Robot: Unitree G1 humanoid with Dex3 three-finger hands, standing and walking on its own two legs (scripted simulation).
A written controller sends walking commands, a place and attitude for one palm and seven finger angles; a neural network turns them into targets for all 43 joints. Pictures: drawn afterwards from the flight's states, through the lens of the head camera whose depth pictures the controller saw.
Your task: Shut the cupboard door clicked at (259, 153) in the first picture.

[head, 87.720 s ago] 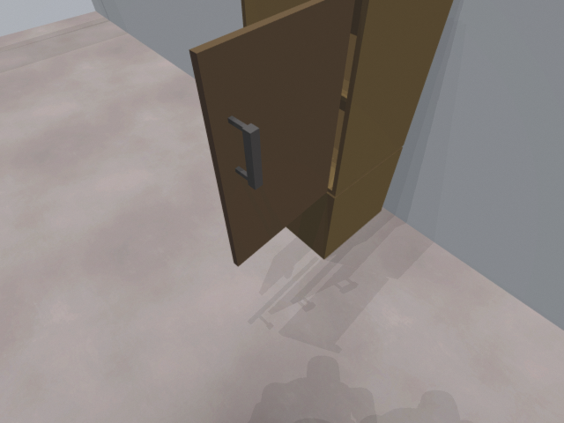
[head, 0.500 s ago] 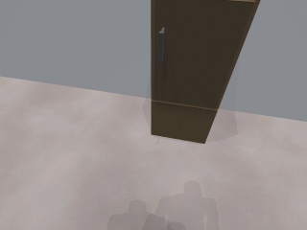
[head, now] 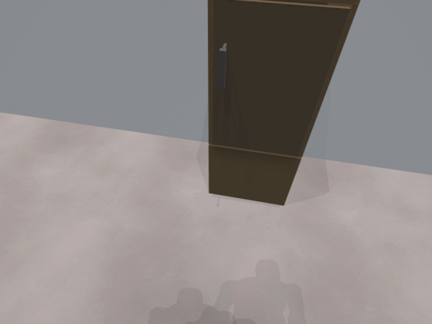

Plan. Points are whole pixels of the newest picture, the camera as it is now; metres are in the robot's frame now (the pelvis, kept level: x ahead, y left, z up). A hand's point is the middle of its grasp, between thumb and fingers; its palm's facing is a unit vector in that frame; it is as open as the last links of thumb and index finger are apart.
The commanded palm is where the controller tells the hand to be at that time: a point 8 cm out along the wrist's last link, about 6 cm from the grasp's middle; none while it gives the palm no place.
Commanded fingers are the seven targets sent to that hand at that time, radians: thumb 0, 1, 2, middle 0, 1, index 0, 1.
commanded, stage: look to check the result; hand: left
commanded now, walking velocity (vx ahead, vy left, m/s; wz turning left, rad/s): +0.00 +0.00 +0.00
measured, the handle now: (223, 66) +0.89 +0.02 +0.05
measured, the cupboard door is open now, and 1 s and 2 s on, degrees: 1 1 1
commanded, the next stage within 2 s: stand and wait in 0.60 s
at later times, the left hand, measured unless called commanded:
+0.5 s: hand out of the picture +0.06 +0.21 -0.16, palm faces +0.01 -0.96 -0.28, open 7.4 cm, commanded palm none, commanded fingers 0.00 0.90 0.90 -0.20 -0.30 -0.20 -0.30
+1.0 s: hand out of the picture +0.09 +0.20 -0.16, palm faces +0.02 -0.96 -0.28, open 7.4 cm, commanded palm none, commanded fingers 0.00 0.90 0.90 -0.20 -0.30 -0.20 -0.30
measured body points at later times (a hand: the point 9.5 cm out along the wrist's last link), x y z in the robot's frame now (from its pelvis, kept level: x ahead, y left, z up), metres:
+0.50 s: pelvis +0.03 -0.01 +0.01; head +0.03 -0.01 +0.45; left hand +0.06 +0.26 -0.14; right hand +0.07 -0.27 -0.15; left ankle +0.04 +0.10 -0.74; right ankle +0.03 -0.12 -0.74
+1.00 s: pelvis +0.05 -0.02 +0.01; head +0.06 -0.02 +0.46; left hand +0.09 +0.25 -0.14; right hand +0.11 -0.29 -0.14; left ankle +0.04 +0.10 -0.74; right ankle +0.03 -0.12 -0.74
